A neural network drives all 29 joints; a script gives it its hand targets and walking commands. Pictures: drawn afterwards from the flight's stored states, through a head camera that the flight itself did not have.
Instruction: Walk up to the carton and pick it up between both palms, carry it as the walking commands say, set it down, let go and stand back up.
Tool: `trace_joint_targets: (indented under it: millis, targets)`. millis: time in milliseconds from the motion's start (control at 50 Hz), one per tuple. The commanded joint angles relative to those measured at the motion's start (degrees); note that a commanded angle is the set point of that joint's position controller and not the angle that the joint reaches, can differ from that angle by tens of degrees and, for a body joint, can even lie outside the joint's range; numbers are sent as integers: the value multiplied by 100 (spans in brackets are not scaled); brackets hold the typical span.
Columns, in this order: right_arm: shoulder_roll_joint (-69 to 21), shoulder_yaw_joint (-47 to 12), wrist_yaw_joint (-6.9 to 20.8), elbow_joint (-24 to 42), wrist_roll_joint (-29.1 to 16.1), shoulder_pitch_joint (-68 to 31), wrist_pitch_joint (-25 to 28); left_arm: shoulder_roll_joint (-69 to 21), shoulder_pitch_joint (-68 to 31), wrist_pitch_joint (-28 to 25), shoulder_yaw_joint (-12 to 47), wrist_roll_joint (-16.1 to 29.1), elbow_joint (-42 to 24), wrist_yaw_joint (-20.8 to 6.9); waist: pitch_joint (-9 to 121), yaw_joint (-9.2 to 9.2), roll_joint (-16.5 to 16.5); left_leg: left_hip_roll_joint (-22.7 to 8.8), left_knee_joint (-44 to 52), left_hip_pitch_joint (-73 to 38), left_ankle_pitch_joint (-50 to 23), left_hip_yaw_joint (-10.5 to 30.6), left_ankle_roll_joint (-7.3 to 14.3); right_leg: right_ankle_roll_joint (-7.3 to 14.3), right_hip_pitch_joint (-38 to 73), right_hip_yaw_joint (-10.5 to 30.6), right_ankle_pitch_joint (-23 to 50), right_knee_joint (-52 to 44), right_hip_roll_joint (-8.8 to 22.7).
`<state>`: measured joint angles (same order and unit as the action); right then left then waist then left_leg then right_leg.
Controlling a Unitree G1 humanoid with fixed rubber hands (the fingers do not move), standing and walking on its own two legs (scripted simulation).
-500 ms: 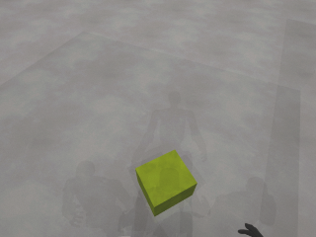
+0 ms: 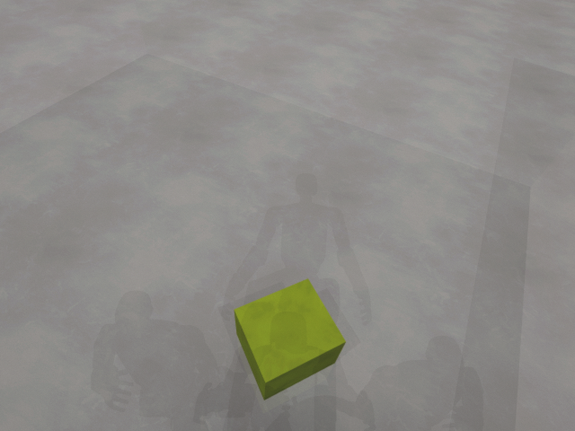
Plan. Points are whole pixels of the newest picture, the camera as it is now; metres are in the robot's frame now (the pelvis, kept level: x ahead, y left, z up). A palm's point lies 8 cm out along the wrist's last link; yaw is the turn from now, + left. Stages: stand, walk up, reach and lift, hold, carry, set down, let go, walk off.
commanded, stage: walk up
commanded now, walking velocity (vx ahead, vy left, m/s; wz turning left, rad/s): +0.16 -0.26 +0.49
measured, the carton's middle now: (286, 337) +0.51 -0.03 -0.67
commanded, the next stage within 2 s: none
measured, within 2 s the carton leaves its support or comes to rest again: neither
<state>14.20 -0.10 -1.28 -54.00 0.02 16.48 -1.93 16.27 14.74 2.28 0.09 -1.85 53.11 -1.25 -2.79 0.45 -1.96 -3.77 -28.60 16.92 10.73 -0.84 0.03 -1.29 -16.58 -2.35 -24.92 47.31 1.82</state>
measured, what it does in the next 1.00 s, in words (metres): steps to the right, turning left: right foot, then left foot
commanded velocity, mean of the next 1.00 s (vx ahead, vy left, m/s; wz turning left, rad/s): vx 0.09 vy -0.25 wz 0.38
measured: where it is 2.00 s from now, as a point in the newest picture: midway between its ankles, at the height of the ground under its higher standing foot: outside the picture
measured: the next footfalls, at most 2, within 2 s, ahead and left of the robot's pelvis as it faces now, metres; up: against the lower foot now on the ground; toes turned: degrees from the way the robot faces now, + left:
right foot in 0.12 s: +0.01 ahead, -0.15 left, +0.00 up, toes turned -1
left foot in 0.56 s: +0.09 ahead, +0.06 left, +0.00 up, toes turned +17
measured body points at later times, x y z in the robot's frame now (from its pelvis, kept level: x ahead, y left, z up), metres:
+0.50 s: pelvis +0.06 -0.10 -0.01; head +0.10 -0.10 +0.44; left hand +0.02 +0.12 -0.16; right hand +0.24 -0.32 -0.15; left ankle +0.04 +0.06 -0.70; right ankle -0.03 -0.15 -0.74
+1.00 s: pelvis +0.15 -0.20 -0.01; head +0.18 -0.20 +0.44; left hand +0.16 +0.07 -0.14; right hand +0.27 -0.43 -0.16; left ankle +0.04 -0.04 -0.67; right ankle +0.16 -0.25 -0.74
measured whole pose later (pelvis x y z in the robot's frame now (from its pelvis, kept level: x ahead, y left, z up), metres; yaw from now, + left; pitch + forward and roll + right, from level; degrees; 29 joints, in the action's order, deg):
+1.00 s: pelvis +0.15 -0.20 -0.01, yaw +20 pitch +1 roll +2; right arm 14.2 -0.1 -2.3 -53.9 0.0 15.5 -3.5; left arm 12.2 12.0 2.8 0.1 -1.3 48.3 -0.1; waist -2.7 1.1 -0.2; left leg -3.7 -63.1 26.1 25.7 2.2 -6.1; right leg 4.6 -17.0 -11.9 -21.4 37.1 2.2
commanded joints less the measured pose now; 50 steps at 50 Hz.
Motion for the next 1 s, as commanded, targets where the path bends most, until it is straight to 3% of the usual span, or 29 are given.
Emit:
trace_joint_targets:
  millis: [0, 40, 60, 80, 100, 120, 180, 260, 340, 380, 400, 460, 480, 520, 540, 560, 600, 620, 680, 720, 760, 780, 800, 820, 840, 860, 900, 940, 980]
  targets:
    - [1699, 839, -89, 270, 394, -55, 4, 293, -333, 63, -410, 25, -643, -100, -458, 175, 1960, -1132, 2273, 1393, 2398, 2262, 431, -188, 355, -71, -513, -471, -66]
    - [1759, 890, -79, 592, 311, -299, 24, 277, 640, 44, -432, 69, -251, -6, -211, -229, 1828, -1295, 2072, 1761, 2016, 2391, 269, 20, 1215, 208, -147, -1621, 39]
    - [1582, 814, -84, 541, 286, -474, 23, 260, 969, 26, -430, 70, -104, -3, 147, -372, 1625, -827, 1807, 1880, 1536, 1747, -53, 58, 2133, -321, 272, -2469, -272]
    - [1324, 774, -19, 515, 324, -405, 79, 666, 1531, -17, -590, 60, -48, 72, 343, -734, 984, -228, 1038, 2635, 1735, 1235, -493, 187, 3185, -106, 0, -3328, 62]
    - [727, 572, -35, 456, 322, -51, 57, 1243, 1647, -30, -709, 130, 67, 88, 551, -662, -1521, 359, -1176, 2913, 2128, 418, -302, 201, 2912, 1440, -917, -3998, 1601]
    - [704, 604, -115, 461, 270, -389, -1, 1421, 884, -17, -671, 45, -281, 85, 257, -628, -1537, 316, -2322, 3199, 2077, -314, -351, 576, 2006, 1562, -1209, -4185, 2220]
    - [694, 620, -14, 383, 253, -236, -75, 539, 301, -86, -412, 47, -488, 211, -492, -229, -341, -19, -3363, 2510, 1091, -58, -227, 14, 693, 554, 787, -3823, 1430]
    - [484, 528, 49, 367, 227, -198, -87, 294, 697, -204, -323, 65, -341, 271, 468, -323, -460, 128, -4057, 2731, 1277, -425, -253, 304, 2396, -294, 5354, -2627, 1341]
    - [432, 421, 46, 396, 193, -854, -105, 416, 965, -124, -455, 16, -238, 368, 142, -455, -712, 181, -3112, 2803, 1355, -593, -222, 599, 2728, -564, 5732, -2421, 1350]
    - [329, 378, -16, 358, 237, -959, -98, 319, 886, -112, -382, -18, -183, 409, 36, -375, -337, 222, -2859, 2491, 1193, -703, -174, 624, 2295, -556, 5705, -2475, 1301]
    - [327, 356, 1, 561, 208, -1140, -115, 417, 981, -88, -441, -29, -145, 365, 198, -442, -1028, 248, -2620, 2282, 1274, -719, -137, 688, 2315, -715, 5983, -2320, 1257]
    - [222, 289, -100, 287, 226, -639, -41, 412, 772, -54, -467, -39, -174, 364, 364, -138, -514, 360, -1526, 1126, 1550, -872, 87, 856, 2008, -765, 6199, -1732, 1250]
    - [264, 281, -151, 135, 243, -114, -2, 554, 654, -67, -510, 53, -173, 374, 483, 100, -823, 526, -806, 598, 1386, -961, 31, 669, 2095, -984, 6746, -1288, 1099]
    - [778, 496, -289, -284, 223, 1333, 98, 465, 20, -143, -502, 211, -364, 335, 1223, 972, 16, -355, 283, -2294, -2294, -3, 387, 115, 379, -1111, 5557, 515, 616]
    - [1666, 755, -388, -431, 235, 1751, 88, 261, 19, -184, -491, 123, -683, 335, 1226, 975, 1852, -2266, 408, -3465, -5978, 2819, 1186, -172, -1779, -958, 304, 2305, -265]
    - [1652, 749, -419, -467, 85, 1625, -29, 269, -420, -54, -511, 33, -935, 254, 913, 817, 771, -2622, 470, -2593, -5190, 3152, 1688, -311, -1940, 39, -981, 2788, 32]
    - [1558, 799, -480, -156, 225, 796, 84, 290, -684, -26, -423, 72, -1047, 217, 223, 477, 966, -2639, 829, -1561, -3605, 3658, 1638, -320, -2355, 808, -619, 3280, 340]
    - [1289, 641, -420, -43, 313, 373, 96, 230, -681, -3, -398, 23, -1050, 136, -78, 328, 1137, -2148, 824, -696, -2468, 3216, 1322, -194, -1779, 1096, -199, 2502, 506]
    - [1490, 707, -327, 464, 379, -282, 88, 180, -266, 185, -373, 63, -904, -111, -239, -58, 2140, -1509, 1138, 580, -1265, 1739, 432, -185, -428, 586, -79, 95, 373]
    - [1657, 735, -254, 620, 345, -386, 16, 292, -192, 249, -383, 156, -913, -172, -403, -144, 2330, -1503, 1355, 1349, -883, 1897, 294, -179, 446, 470, -120, -933, 150]
    - [1488, 706, -202, 575, 349, -478, 91, 500, 831, 168, -469, 186, -582, -140, 231, -727, 1718, -911, 79, 1884, -211, 1370, -105, -79, 2343, 470, 1433, -2339, 379]
    - [925, 566, -190, 400, 315, 74, 84, 913, 911, 95, -515, 137, -503, -130, 632, -614, -153, -102, -1609, 2157, 1775, 404, -253, -5, 2658, 1142, 1134, -3390, 1376]
    - [413, 466, -225, 412, 325, 463, -16, 1200, 426, 80, -471, 59, -675, -155, 391, -273, -1084, 130, -2609, 2136, 2430, -140, -478, 107, 1744, 1165, 1918, -3150, 2234]
    - [680, 485, -267, 460, 179, 61, -121, 1054, 372, 102, -422, 52, -589, -59, 513, -390, -1129, 77, -3418, 1816, 2508, -2, -393, 662, 1244, 1011, 1646, -3181, 2163]
    - [693, 509, -233, 523, 179, -309, -143, 932, 429, 66, -354, 33, -531, -12, 177, -485, -569, -9, -3803, 1749, 2344, 41, -360, 752, 777, 1073, 1249, -3255, 2039]
    - [643, 502, -165, 513, 197, -289, -157, 709, 66, 2, -321, 6, -640, 66, 48, -239, -677, -129, -4122, 1737, 2003, 61, -303, 820, 567, 695, 1372, -3309, 1799]
    - [365, 422, -54, 203, 224, 312, -121, 521, -51, -76, -260, 65, -633, 203, -15, 54, -351, -177, -4195, 1369, 1402, 74, -229, 416, 586, 167, 3400, -2979, 1633]
    - [392, 399, 5, 182, 220, 360, -82, 465, 198, -126, -246, 98, -598, 265, 516, 3, -142, -55, -4122, 1422, 1456, -115, -222, 726, 1302, -137, 4833, -2526, 1687]
    - [272, 299, -3, 405, 172, -203, -45, 517, 649, -159, -293, 100, -504, 323, 688, -227, -629, 5, -3731, 1700, 1698, -104, -272, 893, 2062, -45, 6345, -2183, 1801]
